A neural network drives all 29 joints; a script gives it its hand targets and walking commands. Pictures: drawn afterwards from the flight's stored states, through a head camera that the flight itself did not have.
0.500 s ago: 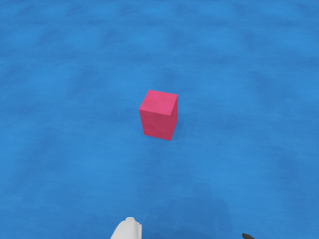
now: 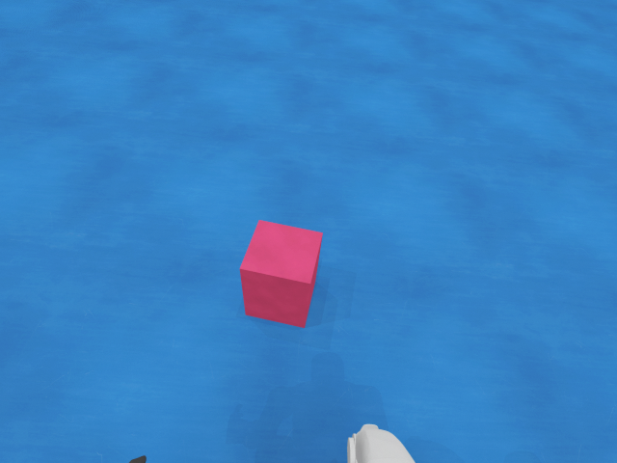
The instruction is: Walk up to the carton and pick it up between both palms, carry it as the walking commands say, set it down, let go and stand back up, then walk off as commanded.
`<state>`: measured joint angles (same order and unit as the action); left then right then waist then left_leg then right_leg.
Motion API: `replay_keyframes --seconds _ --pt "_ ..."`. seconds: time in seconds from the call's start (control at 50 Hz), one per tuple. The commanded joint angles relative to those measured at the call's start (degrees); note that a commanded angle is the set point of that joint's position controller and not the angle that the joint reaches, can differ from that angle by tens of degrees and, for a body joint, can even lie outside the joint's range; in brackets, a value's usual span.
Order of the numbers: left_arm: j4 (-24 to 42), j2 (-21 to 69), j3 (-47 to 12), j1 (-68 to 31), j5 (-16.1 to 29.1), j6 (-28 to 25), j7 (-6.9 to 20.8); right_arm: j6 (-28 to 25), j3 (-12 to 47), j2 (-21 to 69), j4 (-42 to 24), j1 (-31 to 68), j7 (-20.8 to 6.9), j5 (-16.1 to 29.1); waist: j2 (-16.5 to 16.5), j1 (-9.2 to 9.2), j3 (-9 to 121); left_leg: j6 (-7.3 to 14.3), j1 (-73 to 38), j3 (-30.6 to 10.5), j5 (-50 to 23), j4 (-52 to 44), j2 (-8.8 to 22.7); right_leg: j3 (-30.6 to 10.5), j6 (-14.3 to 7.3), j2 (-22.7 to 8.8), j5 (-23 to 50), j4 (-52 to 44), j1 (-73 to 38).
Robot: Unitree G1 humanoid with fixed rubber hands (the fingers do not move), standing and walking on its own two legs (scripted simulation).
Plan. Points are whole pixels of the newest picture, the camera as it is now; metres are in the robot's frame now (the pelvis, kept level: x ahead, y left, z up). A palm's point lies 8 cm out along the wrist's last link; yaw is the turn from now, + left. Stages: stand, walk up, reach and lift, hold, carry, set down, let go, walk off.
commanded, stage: walk up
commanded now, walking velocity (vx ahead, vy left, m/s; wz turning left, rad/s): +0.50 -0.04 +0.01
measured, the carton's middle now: (282, 275) +0.80 +0.00 -0.64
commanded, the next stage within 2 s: none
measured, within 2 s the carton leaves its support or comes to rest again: neither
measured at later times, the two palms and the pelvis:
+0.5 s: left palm out of the picture +0.13 +0.23 -0.12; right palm (448, 366) +0.28 -0.26 -0.15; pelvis +0.20 -0.02 +0.00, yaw +0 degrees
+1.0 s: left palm (147, 319) +0.39 +0.25 -0.15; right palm (430, 376) +0.26 -0.22 -0.13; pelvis +0.32 +0.02 +0.00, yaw +0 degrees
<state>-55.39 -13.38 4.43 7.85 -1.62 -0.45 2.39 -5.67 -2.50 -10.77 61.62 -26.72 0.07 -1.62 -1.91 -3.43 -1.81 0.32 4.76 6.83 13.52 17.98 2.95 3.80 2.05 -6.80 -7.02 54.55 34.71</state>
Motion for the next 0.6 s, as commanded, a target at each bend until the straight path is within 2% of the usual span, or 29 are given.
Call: replay_keyframes --seconds 0.0,0.02,0.06,0.1,0.12,0.14,0.16,0.18,0.2,0.22,0.24,0.28,0.3,0.32,0.36,0.44,0.5,0.54,0.56,0.58 --pt "4.56 1.83 -1.17 -6.40 0.54 -0.64 0.87 -0.53 -0.42 -4.46 -1.87 -1.00 0.52 0.43 12.55 0.76 -5.10 4.59 3.00 -4.78 -9.14 -10.33 10.63 1.38 0.47 -0.10 3.56 -12.76 -1.85" --pt "5.49 1.73 -1.29 -8.44 0.78 -0.91 0.93 -0.23 -0.46 -4.53 -1.14 -2.04 0.56 0.94 14.06 0.52 -5.15 5.51 3.65 -3.51 -6.69 -11.12 9.19 3.20 0.31 0.94 2.59 -15.61 -5.31" --pt "6.01 1.14 -1.12 -10.18 0.62 -1.22 0.51 0.07 -0.85 -5.72 -0.47 -4.21 0.43 0.75 11.14 -0.25 -6.42 6.92 3.03 -5.63 -9.98 -9.65 10.97 4.42 0.00 1.75 -0.02 -18.28 -7.78" --pt "5.83 0.42 -1.05 -8.05 0.43 -2.06 -0.32 0.45 -1.44 -7.28 0.20 -4.22 0.43 0.36 9.59 0.89 -5.41 6.93 1.07 -6.88 -15.98 -4.93 12.23 3.89 -0.66 2.07 -3.16 -20.74 -11.02" --pt "4.69 -0.20 -0.93 -4.18 0.28 -2.62 -0.73 0.70 -1.66 -7.63 0.38 -3.62 0.55 0.35 8.72 2.65 -3.94 6.08 1.52 -6.30 -17.25 -0.73 11.69 3.92 -1.12 2.70 -3.09 -23.53 -15.93" --pt "2.12 -1.98 -0.29 2.57 0.18 -3.28 -1.18 0.90 -1.62 -7.09 0.66 -3.57 0.50 0.46 5.60 5.33 -0.50 4.69 3.65 -4.15 -20.35 8.05 9.17 4.79 -1.80 3.92 -2.37 -26.60 -25.53" --pt "-0.47 -5.98 0.90 12.28 -0.33 -4.05 -1.82 0.94 -1.49 -5.73 0.20 -3.28 0.62 0.76 2.03 9.27 5.87 2.40 11.08 -1.80 -14.74 20.33 6.09 0.34 -3.53 -0.58 -2.52 -25.64 -39.42" --pt "-1.84 -14.51 2.87 22.90 -0.89 -4.30 -2.60 1.11 -1.82 -3.14 -1.58 -5.22 0.67 0.98 -10.18 12.43 13.89 -0.89 23.13 1.31 12.19 39.07 0.47 -23.11 -6.64 -20.16 -0.97 -30.33 -50.30" --pt "-2.47 -19.26 3.52 23.66 0.33 -3.12 -3.32 1.94 -2.84 -5.08 -0.85 -8.32 0.36 0.52 -11.08 10.57 17.91 -1.81 27.29 -6.67 19.19 49.15 -1.89 -44.15 -10.36 -27.37 6.93 -39.65 -48.66" --pt "-1.60 -14.46 2.05 16.14 0.84 -2.72 -3.46 2.72 -2.75 -4.63 -0.89 -6.10 0.26 0.34 -5.67 7.44 11.42 -1.67 29.04 -8.41 14.30 53.89 1.87 -35.50 -10.71 -24.32 5.75 -38.92 -41.93" --pt "-1.07 -9.36 0.91 11.44 1.11 -2.99 -3.40 2.75 -2.33 -3.48 -1.04 -2.97 -0.03 0.02 -3.63 6.33 4.90 -1.60 28.73 -7.85 8.96 54.41 3.21 -26.93 -10.67 -20.80 6.94 -38.52 -33.84" --pt "-1.24 -3.91 -0.03 7.79 0.96 -3.52 -3.19 3.41 -1.85 -1.53 -1.46 -1.05 -0.37 -0.42 -5.64 3.69 0.53 -1.60 25.37 -7.44 3.07 50.38 5.18 -14.72 -9.01 -14.17 12.62 -39.70 -24.35" --pt "-1.81 -3.05 -0.21 8.50 0.69 -3.87 -3.05 4.17 -1.84 -1.14 -1.33 -1.10 -0.71 -0.43 -6.43 3.13 0.52 -1.64 23.41 -6.97 2.26 48.82 4.94 -10.71 -8.16 -12.84 16.74 -39.46 -22.89" --pt "-2.59 -3.02 -0.20 10.53 0.46 -4.22 -2.96 4.81 -1.80 -1.19 -1.43 -0.81 -1.04 -0.36 -7.06 3.03 1.05 -1.85 22.76 -6.33 1.72 47.40 4.16 -8.83 -8.07 -12.23 20.61 -38.90 -22.91" --pt "-3.40 -3.58 -0.24 13.17 0.15 -4.54 -2.89 5.80 -1.55 -1.27 -2.50 1.90 -1.45 -0.30 -7.62 2.79 0.78 -2.55 23.74 -5.51 0.55 42.80 3.56 -6.32 -8.03 -11.70 23.89 -38.47 -23.34" --pt "-3.65 -5.38 0.05 15.26 -0.18 -4.18 -3.16 6.39 -0.66 -1.21 -5.93 10.79 -2.36 -0.54 -8.93 4.02 -1.00 -4.19 23.82 -3.80 -2.02 30.44 3.47 -4.57 -8.43 -11.59 19.94 -39.52 -22.86" --pt "-3.05 -6.98 0.50 15.10 -0.31 -3.61 -3.20 6.10 -0.38 -1.93 -7.42 15.05 -2.85 0.08 -9.91 4.82 -0.85 -4.50 18.40 -2.12 -2.88 21.71 2.75 -3.60 -7.86 -11.03 10.35 -40.21 -21.21" --pt "-3.06 -5.57 0.22 14.15 -0.21 -3.07 -2.27 5.42 -0.09 -2.20 -7.65 16.19 -2.63 0.55 -13.30 5.00 -0.05 -4.20 11.72 -0.53 -3.43 16.25 1.25 -1.88 -6.87 -8.26 -4.76 -41.03 -18.71" --pt "-3.88 -4.97 0.25 14.41 0.27 -2.50 -2.21 4.72 -0.23 -2.54 -7.63 15.51 -2.30 0.34 -12.62 4.12 0.03 -4.13 6.18 1.20 -4.26 12.92 0.23 -0.62 -6.03 -6.21 -11.48 -39.02 -16.44" --pt "-4.37 -4.85 0.35 15.48 0.28 -2.18 -2.31 4.00 -1.03 -4.14 -6.07 12.70 -1.74 0.01 -7.77 3.34 -0.07 -4.23 0.61 2.33 -3.30 11.26 -0.69 -0.45 -5.26 -4.96 -15.65 -35.79 -13.71"
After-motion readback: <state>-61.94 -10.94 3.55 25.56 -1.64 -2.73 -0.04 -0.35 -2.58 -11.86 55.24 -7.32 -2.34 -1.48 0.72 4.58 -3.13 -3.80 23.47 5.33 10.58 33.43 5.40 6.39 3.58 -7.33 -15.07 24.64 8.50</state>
